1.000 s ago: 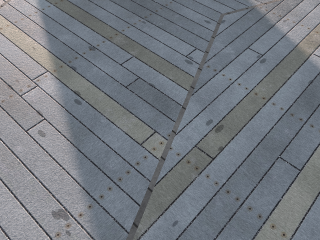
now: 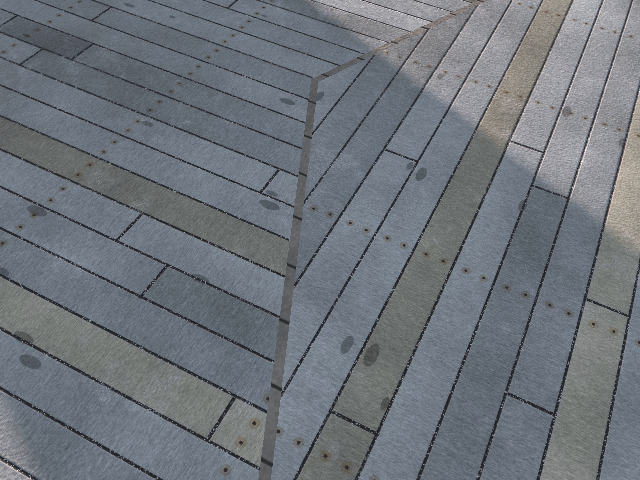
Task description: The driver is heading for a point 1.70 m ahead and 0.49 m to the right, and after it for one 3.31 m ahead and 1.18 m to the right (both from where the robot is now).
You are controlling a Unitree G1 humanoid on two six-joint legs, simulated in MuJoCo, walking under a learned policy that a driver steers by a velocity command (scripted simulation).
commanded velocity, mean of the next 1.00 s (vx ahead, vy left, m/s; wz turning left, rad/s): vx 0.19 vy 0.00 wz -0.45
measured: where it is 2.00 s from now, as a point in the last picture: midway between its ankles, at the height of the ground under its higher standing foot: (461, 397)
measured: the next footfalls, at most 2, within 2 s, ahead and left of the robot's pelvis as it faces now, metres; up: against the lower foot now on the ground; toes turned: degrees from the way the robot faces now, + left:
right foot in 0.34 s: +0.01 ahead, -0.14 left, +0.00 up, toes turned -15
left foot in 0.80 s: +0.21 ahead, +0.03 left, +0.00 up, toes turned -26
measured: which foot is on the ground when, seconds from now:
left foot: down 0.00-0.34, up 0.36-0.78, down 0.80-1.00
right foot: up 0.00-0.32, down 0.34-0.82, up 0.84-1.00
